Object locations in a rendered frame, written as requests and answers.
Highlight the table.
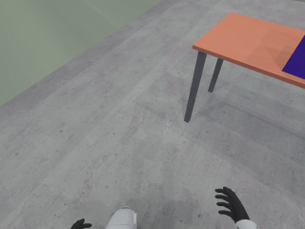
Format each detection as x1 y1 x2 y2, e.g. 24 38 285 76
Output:
184 12 305 123

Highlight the left robot hand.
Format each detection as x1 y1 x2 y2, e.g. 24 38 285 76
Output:
71 219 92 229

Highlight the carton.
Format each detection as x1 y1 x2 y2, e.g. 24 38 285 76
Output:
282 35 305 79

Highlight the right robot hand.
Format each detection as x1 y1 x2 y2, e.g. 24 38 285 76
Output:
214 186 250 223

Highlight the left robot thigh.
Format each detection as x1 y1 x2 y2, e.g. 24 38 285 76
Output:
106 209 137 229

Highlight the right robot forearm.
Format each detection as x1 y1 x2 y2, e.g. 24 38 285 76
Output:
234 219 259 229

